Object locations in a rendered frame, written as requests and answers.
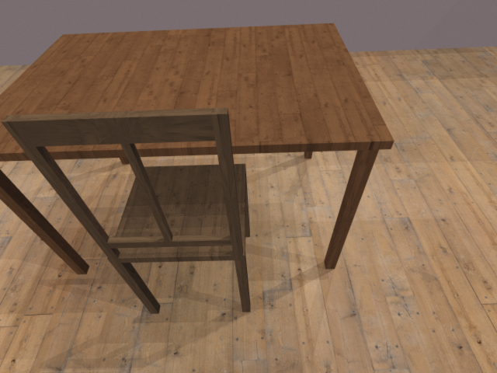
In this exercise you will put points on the chair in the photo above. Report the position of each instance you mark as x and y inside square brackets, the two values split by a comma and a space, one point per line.
[173, 213]

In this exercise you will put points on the table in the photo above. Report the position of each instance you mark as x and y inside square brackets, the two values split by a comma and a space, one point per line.
[289, 88]

